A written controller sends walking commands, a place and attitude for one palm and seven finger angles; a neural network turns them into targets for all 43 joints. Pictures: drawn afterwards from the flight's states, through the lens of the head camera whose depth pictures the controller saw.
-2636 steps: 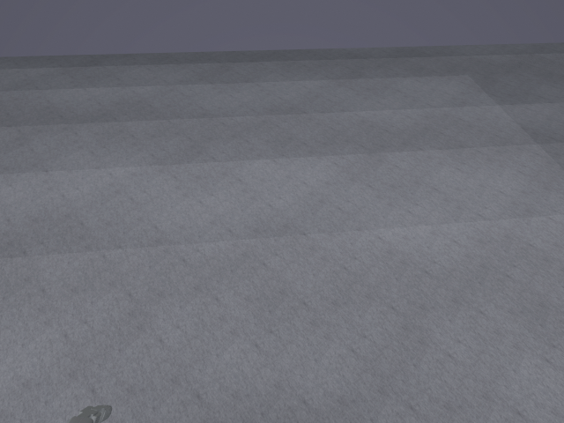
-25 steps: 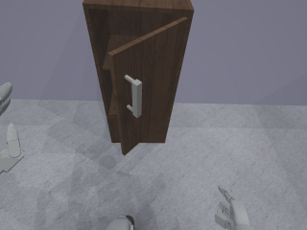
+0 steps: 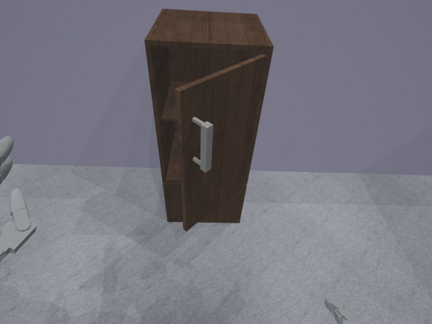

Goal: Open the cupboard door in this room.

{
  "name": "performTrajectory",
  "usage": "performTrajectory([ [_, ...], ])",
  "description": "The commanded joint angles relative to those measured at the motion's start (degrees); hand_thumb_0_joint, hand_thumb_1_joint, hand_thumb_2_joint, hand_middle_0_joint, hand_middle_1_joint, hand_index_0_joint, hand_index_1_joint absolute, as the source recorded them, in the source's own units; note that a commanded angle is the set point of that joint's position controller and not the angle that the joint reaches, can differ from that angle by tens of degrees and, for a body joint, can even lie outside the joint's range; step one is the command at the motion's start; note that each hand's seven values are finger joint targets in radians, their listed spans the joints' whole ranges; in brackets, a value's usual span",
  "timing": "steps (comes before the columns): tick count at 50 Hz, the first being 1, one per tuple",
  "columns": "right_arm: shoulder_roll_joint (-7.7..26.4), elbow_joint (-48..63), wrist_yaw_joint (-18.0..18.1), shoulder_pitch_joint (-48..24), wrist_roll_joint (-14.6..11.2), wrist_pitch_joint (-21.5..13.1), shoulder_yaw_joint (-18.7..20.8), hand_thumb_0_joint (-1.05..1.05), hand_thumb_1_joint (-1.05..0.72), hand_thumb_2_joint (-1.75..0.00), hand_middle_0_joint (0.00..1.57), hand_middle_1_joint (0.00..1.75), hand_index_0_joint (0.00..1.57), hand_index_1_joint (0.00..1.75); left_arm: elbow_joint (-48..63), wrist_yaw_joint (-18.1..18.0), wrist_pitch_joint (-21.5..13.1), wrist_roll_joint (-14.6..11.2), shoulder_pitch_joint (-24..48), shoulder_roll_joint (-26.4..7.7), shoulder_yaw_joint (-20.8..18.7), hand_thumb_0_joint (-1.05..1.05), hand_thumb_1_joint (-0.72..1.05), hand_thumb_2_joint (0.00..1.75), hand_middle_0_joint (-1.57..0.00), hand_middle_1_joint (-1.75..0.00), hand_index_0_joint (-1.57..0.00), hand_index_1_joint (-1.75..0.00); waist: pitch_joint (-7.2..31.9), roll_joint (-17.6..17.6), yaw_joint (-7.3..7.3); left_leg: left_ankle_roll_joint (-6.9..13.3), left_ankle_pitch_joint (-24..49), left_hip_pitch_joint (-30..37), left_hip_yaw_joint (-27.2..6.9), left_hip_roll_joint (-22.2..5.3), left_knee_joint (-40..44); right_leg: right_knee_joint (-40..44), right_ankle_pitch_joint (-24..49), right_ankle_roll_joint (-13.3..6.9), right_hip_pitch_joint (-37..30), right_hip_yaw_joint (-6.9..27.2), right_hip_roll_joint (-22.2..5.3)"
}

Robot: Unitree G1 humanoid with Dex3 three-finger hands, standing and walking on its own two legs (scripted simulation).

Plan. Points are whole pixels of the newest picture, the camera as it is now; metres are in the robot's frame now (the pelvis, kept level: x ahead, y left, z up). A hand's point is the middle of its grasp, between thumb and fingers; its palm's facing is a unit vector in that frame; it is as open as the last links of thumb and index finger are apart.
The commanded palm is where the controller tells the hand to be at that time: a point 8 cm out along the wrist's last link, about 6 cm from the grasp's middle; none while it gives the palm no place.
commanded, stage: stop stepping back and stand still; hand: left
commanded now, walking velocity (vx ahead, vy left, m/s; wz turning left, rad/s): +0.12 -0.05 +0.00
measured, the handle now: (201, 144) +0.58 +0.09 +0.01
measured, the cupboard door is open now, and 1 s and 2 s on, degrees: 46 46 46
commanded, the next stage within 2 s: let the arm hang, fingers relaxed in 0.38 s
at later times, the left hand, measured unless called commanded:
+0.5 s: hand (37, 224) +0.20 +0.27 +0.16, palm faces +0.43 -0.77 -0.47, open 7.4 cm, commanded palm none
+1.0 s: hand out of the picture -0.10 +0.23 -0.15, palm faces +0.06 -0.97 -0.23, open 7.2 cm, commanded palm none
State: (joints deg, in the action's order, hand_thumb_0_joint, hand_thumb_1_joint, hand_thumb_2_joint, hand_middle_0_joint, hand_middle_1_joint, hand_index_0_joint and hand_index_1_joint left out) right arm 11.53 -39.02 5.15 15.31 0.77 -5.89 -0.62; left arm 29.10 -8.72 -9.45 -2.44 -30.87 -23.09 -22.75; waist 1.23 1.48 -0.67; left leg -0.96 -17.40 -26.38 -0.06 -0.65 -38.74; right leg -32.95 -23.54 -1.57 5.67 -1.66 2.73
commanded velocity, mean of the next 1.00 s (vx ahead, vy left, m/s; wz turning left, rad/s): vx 0.00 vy -0.01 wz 0.00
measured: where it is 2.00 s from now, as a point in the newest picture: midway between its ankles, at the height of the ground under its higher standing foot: outside the picture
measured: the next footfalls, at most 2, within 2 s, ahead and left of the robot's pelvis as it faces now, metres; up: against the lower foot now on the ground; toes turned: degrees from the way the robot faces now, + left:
left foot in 0.48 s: +0.04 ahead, +0.15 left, +0.00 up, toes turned +1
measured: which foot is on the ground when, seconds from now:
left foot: down 0.00-0.26, up 0.28-0.46, down 0.48-1.00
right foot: down 0.00-1.00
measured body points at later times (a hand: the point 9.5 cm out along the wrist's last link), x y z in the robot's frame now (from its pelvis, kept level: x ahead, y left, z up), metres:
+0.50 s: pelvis -0.01 +0.00 +0.01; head -0.01 -0.01 +0.46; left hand +0.17 +0.31 +0.19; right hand +0.12 -0.25 -0.09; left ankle +0.00 +0.15 -0.72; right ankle -0.05 -0.05 -0.72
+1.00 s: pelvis -0.05 +0.04 +0.02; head -0.02 +0.04 +0.47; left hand -0.10 +0.28 -0.13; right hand -0.03 -0.19 -0.14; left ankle +0.00 +0.15 -0.72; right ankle -0.05 -0.05 -0.72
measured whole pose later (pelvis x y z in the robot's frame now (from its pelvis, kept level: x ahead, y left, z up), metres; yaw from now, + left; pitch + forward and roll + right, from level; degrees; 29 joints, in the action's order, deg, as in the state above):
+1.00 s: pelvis -0.05 +0.04 +0.02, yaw +2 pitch -2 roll -1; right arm 9.3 -63.3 1.4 13.5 1.1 2.0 -1.0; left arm -66.3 -0.6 1.7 0.4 -17.6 -12.3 -0.5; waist -5.2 0.6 -1.2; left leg 0.1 -8.0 -13.1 -0.6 -0.3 -23.4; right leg -22.0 -13.3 -2.5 6.6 -5.4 1.5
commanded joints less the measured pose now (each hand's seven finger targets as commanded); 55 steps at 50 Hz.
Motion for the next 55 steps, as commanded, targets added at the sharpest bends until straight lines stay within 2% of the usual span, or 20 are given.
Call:
performTrajectory([
  [1, 7.9, 8.3, 1.1, -7.4, -0.6, -2.7, 2.2, 0.00, -0.90, -0.90, 0.20, 0.30, 0.20, 0.30, 7.2, -0.9, -2.5, 0.5, 16.8, -11.1, -4.8, 0.00, 0.90, 0.90, -0.20, -0.30, -0.20, -0.30, -10.3, -0.9, 3.86, 1.1, -7.0, 16.7, -3.3, -1.9, 0.8, 7.7, -16.9, -5.2, 32.3, 5.9, -9.0],
  [3, 7.6, 9.8, 0.5, -8.4, 0.1, -3.8, 1.7, 0.00, -0.90, -0.90, 0.20, 0.30, 0.20, 0.30, 11.3, -0.5, -3.5, 0.0, 16.2, -11.6, -6.8, 0.00, 0.90, 0.90, -0.20, -0.30, -0.20, -0.30, -7.7, 19.9, 2.51, 1.8, -31.1, 10.0, -25.4, -10.9, 30.6, -11.9, -14.4, 0.1, 23.7, -1.7, 2.3],
  [4, 6.9, 10.8, 0.2, -9.4, 0.1, -4.8, 1.4, 0.00, -0.90, -0.90, 0.20, 0.30, 0.20, 0.30, 14.2, -0.9, -4.3, 0.3, 16.4, -14.1, -8.7, 0.00, 0.90, 0.90, -0.20, -0.30, -0.20, -0.30, -5.0, 22.1, 1.38, -0.4, -39.0, 2.8, -31.8, -14.6, 39.3, -21.5, -11.6, 0.2, 14.5, 0.1, 3.4],
  [6, 6.2, 10.9, -1.1, -9.2, 0.8, -5.1, 2.3, 0.00, -0.90, -0.90, 0.20, 0.30, 0.20, 0.30, 12.9, -0.5, -4.1, -0.1, 9.0, -12.8, -9.5, 0.00, 0.90, 0.90, -0.20, -0.30, -0.20, -0.30, -0.7, 13.4, -0.22, -2.4, -33.5, -2.7, -24.4, -13.3, 40.6, -25.0, -8.5, -0.2, 4.9, -0.3, 4.4],
  [10, 5.5, 12.5, -2.5, -8.7, 0.5, -4.6, 2.3, 0.00, -0.90, -0.90, 0.20, 0.30, 0.20, 0.30, 14.5, -0.4, -3.4, -0.7, -4.5, -9.7, -7.9, 0.00, 0.90, 0.90, -0.20, -0.30, -0.20, -0.30, 4.6, 13.2, -0.61, -1.5, -16.5, -1.2, -6.5, -7.4, 31.9, -0.4, -8.2, -1.6, -6.6, -4.4, 3.3],
  [11, 5.4, 12.8, -2.3, -8.7, 0.4, -3.7, 2.3, 0.00, -0.90, -0.90, 0.20, 0.30, 0.20, 0.30, 15.1, -0.3, -3.2, -0.6, -4.8, -10.4, -8.2, 0.00, 0.90, 0.90, -0.20, -0.30, -0.20, -0.30, 3.3, 9.3, -0.39, -2.2, -13.5, -2.2, -3.2, -4.7, 25.4, 9.4, -6.7, -2.3, -7.3, -0.9, 1.1],
  [12, 4.9, 12.5, -2.3, -7.6, 0.1, -2.6, 2.5, 0.00, -0.90, -0.90, 0.20, 0.30, 0.20, 0.30, 14.3, -0.2, -2.8, -0.3, -4.9, -11.5, -9.0, 0.00, 0.90, 0.90, -0.20, -0.30, -0.20, -0.30, 2.2, -2.1, 0.39, -1.8, -7.0, 2.2, 1.4, -0.2, 9.5, 19.6, -6.1, -4.2, 1.3, 9.5, -6.5],
  [13, 5.4, 11.8, -2.1, -8.1, 0.1, -1.4, 2.8, 0.00, -0.90, -0.90, 0.20, 0.30, 0.20, 0.30, 14.7, -0.4, -2.5, -0.6, -1.9, -12.6, -9.7, 0.00, 0.90, 0.90, -0.20, -0.30, -0.20, -0.30, 0.3, -11.1, 0.65, -1.4, -1.5, 4.2, 0.4, 1.3, -8.3, 27.7, -11.4, -7.9, 14.8, 25.0, -18.8],
  [14, 5.7, 10.4, -1.9, -8.6, 0.8, -1.5, 2.5, 0.00, -0.90, -0.90, 0.20, 0.30, 0.20, 0.30, 15.6, -1.1, -3.0, -0.7, 4.2, -13.3, -11.0, 0.00, 0.90, 0.90, -0.20, -0.30, -0.20, -0.30, -0.2, -7.3, 0.78, -1.5, -1.9, 1.5, -1.5, 1.1, -15.8, 28.2, -9.8, -10.9, 17.5, 26.6, -21.9],
  [16, 5.6, 8.7, -1.3, -5.4, -0.1, -2.6, 2.4, 0.00, -0.90, -0.90, 0.20, 0.30, 0.20, 0.30, 6.0, -1.3, -2.7, -0.6, 2.7, -10.4, -8.6, 0.00, 0.90, 0.90, -0.20, -0.30, -0.20, -0.30, 0.1, -5.2, 2.76, -0.7, 0.7, -1.0, -2.5, -0.8, -14.2, 21.7, -0.1, -7.7, 10.5, 18.5, -16.7],
  [21, 6.1, 9.0, 0.3, -7.9, -0.8, -4.6, 2.0, 0.00, -0.90, -0.90, 0.20, 0.30, 0.20, 0.30, 2.4, -1.5, -3.8, 0.6, 5.7, -9.6, -6.0, 0.00, 0.90, 0.90, -0.20, -0.30, -0.20, -0.30, 0.8, -6.7, 0.34, 2.1, 2.4, 6.8, 2.7, -0.2, 7.0, 11.5, 38.9, -1.7, -0.4, 9.4, -12.4],
  [23, 7.1, 9.6, 0.0, -7.9, -0.9, -4.8, 2.6, 0.00, -0.90, -0.90, 0.20, 0.30, 0.20, 0.30, 7.0, -1.4, -4.1, 0.5, 6.7, -9.8, -5.5, 0.00, 0.90, 0.90, -0.20, -0.30, -0.20, -0.30, 4.0, -4.7, 0.22, 3.3, 18.3, 16.3, 1.5, -2.4, 13.7, 7.4, 44.1, 3.1, -0.4, 6.3, -9.5],
  [24, 15.1, -3.7, -4.8, -7.7, 0.2, -7.3, 5.6, 0.00, -0.90, -0.90, 0.20, 0.30, 0.20, 0.30, -38.1, 6.0, 2.2, 5.1, 6.5, -0.5, 16.2, 0.00, 0.90, 0.90, -0.20, -0.30, -0.20, -0.30, 2.8, -0.9, 3.89, 4.5, 39.9, 18.2, -3.9, -6.3, 3.9, -4.9, 48.5, 1.9, 10.8, -0.3, -10.8],
  [25, 16.9, -0.8, -4.8, -3.5, -0.6, -1.4, 6.3, 0.00, -0.90, -0.90, 0.20, 0.30, 0.20, 0.30, -37.1, 7.8, 7.3, 4.4, 5.0, 0.6, 16.0, 0.00, 0.90, 0.90, -0.20, -0.30, -0.20, -0.30, 4.6, -1.4, 2.16, 5.8, 46.8, 20.2, -4.7, -7.8, 2.8, -4.2, 45.1, 1.2, 11.0, 2.9, -9.0],
  [28, 13.9, -0.6, -4.3, -6.3, 0.1, 2.5, 4.4, 0.00, -0.90, -0.90, 0.20, 0.30, 0.20, 0.30, -46.4, 8.5, 8.7, 4.3, 11.0, 1.1, 16.6, 0.00, 0.90, 0.90, -0.20, -0.30, -0.20, -0.30, 4.3, -9.1, -0.45, 6.0, 24.6, 6.2, -8.0, -7.6, 5.1, 2.1, 26.8, -0.3, 3.5, 3.1, -8.7],
  [32, 13.5, -3.9, -3.9, -8.2, 0.7, 4.7, 4.1, 0.00, -0.90, -0.90, 0.20, 0.30, 0.20, 0.30, -61.7, 8.1, 7.9, 3.9, 17.6, -4.3, 17.3, 0.00, 0.90, 0.90, -0.20, -0.30, -0.20, -0.30, 5.3, -12.4, 0.02, 2.2, 6.0, 6.1, -1.9, -1.2, 2.7, 4.6, 52.1, -4.5, -5.0, 8.0, -15.3],
  [35, 11.2, -9.1, -3.8, -7.1, 0.8, 6.0, 2.4, 0.00, -0.90, -0.90, 0.20, 0.30, 0.20, 0.30, -70.7, 7.6, 9.2, 3.1, 22.1, -1.6, 19.7, 0.00, 0.90, 0.90, -0.20, -0.30, -0.20, -0.30, 1.8, -0.4, 1.65, 2.2, 18.9, 15.4, -4.1, -3.8, 11.5, 6.8, 30.2, -2.7, 2.9, 4.7, -11.2],
  [37, 9.7, -12.0, -3.7, -8.2, 0.9, 6.3, 1.2, 0.00, -0.90, -0.90, 0.20, 0.30, 0.20, 0.30, -76.9, 7.7, 10.0, 2.8, 20.3, 1.3, 20.8, 0.00, 0.90, 0.90, -0.20, -0.30, -0.20, -0.30, -2.0, 9.5, 0.47, 3.5, 17.7, 12.6, -7.3, -5.9, 16.1, 10.0, 15.2, -0.6, 2.6, 4.0, -7.9],
  [41, 7.8, -16.6, -3.3, -5.8, 0.7, 6.7, 1.1, 0.00, -0.90, -0.90, 0.20, 0.30, 0.20, 0.30, -85.2, 7.8, 9.6, 2.8, 17.2, 3.7, 20.9, 0.00, 0.90, 0.90, -0.20, -0.30, -0.20, -0.30, -3.0, 9.1, 0.73, 2.7, 5.7, 12.5, -6.7, -4.8, 19.1, 16.1, 8.4, -1.7, 2.1, 5.1, -8.2],
  [55, 3.6, -24.4, -2.9, 2.4, 0.3, 6.5, 1.5, 0.00, -0.90, -0.90, 0.20, 0.30, 0.20, 0.30, -94.9, 7.2, 9.2, 2.7, 11.2, 7.3, 22.0, 0.00, 0.90, 0.90, -0.20, -0.30, -0.20, -0.30, -5.6, -3.7, 1.09, 3.3, 3.2, 14.3, -5.9, -4.7, 21.6, 16.7, 5.2, -1.5, 6.3, 3.5, -8.2],
])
